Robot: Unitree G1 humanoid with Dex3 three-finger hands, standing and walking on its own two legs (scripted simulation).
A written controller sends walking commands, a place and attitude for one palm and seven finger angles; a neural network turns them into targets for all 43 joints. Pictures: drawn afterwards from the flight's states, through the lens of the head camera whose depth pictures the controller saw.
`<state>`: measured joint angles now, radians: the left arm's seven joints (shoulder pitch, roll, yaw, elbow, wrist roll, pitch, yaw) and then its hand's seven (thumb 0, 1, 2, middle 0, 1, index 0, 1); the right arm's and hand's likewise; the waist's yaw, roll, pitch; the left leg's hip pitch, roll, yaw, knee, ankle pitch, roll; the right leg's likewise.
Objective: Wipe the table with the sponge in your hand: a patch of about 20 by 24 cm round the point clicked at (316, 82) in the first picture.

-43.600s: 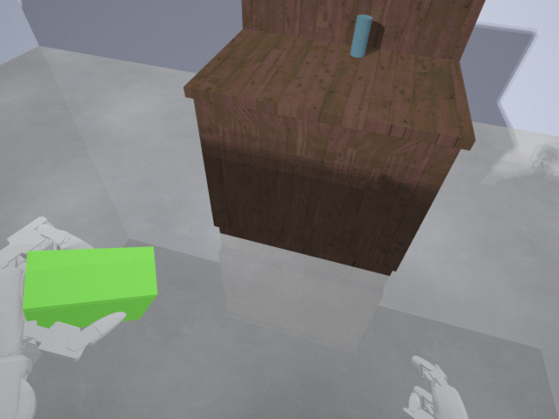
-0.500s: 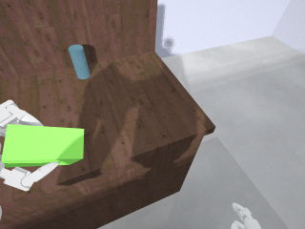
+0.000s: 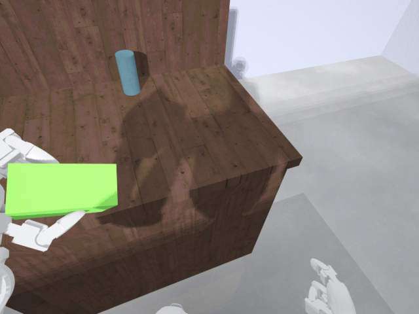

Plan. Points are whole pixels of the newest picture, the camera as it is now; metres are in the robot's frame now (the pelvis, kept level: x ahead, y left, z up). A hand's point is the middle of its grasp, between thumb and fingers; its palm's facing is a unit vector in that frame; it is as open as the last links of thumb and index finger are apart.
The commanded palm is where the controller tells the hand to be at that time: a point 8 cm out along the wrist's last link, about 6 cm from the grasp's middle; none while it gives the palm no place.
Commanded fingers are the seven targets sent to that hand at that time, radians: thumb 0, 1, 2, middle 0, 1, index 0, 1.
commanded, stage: step back with the hand held close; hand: left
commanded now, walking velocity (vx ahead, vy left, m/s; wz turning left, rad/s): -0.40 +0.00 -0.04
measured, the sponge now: (78, 191) +0.24 +0.21 +0.18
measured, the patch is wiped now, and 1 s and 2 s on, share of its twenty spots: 1.00 1.00 1.00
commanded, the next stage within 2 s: stop stepping back and stand still in 0.52 s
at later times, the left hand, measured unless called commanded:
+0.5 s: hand (33, 258) +0.14 +0.21 +0.20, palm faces +0.27 -0.89 -0.37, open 9.7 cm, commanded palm +0.08 +0.27 +0.23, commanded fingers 0.00 0.10 1.30 -1.20 -1.60 -1.20 -1.60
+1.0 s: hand out of the picture -0.03 +0.23 +0.20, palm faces +0.37 -0.88 -0.31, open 9.7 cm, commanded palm -0.07 +0.27 +0.23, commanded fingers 0.00 0.10 1.30 -1.20 -1.60 -1.20 -1.60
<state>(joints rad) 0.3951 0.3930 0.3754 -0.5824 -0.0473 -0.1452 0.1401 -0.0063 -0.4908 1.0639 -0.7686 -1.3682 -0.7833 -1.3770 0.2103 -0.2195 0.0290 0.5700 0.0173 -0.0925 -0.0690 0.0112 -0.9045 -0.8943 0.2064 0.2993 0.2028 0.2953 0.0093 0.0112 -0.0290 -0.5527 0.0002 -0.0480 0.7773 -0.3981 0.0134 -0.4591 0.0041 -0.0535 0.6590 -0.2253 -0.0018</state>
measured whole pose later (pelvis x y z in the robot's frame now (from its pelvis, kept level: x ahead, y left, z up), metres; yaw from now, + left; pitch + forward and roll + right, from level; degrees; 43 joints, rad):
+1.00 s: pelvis -0.24 -0.01 +0.01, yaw -2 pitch +0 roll -1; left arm 0.42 0.37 0.35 -0.55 -0.05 -0.09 0.10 -0.01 -0.49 1.06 -0.77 -1.37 -0.79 -1.38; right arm 0.25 -0.19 0.03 0.68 0.04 -0.06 -0.05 0.01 -0.91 -0.89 0.21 0.30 0.20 0.30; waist 0.00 -0.04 -0.09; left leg -0.46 0.03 0.01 1.01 -0.43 0.04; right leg -0.39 0.00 -0.05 0.63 -0.24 -0.03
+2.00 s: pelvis -0.29 -0.02 +0.02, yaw +0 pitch -1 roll -1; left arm 0.44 0.37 0.34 -0.51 -0.06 -0.12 0.15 -0.01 -0.49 1.06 -0.77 -1.37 -0.78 -1.38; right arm 0.19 -0.21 0.02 0.62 0.02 -0.11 -0.07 0.01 -0.91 -0.89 0.20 0.30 0.20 0.30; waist 0.01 0.02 0.00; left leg -0.26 0.04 -0.01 0.55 -0.27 -0.02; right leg -0.27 0.02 -0.08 0.51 -0.23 -0.04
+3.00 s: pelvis -0.29 +0.01 +0.03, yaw -1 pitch +0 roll -1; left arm 0.45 0.35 0.32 -0.49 -0.05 -0.12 0.16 -0.01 -0.49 1.06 -0.77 -1.37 -0.78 -1.38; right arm 0.19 -0.21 0.02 0.62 0.01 -0.08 -0.08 0.01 -0.91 -0.89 0.20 0.30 0.20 0.30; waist 0.01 0.02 -0.01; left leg -0.24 0.01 0.03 0.49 -0.24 0.02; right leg -0.24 0.00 -0.04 0.42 -0.17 0.01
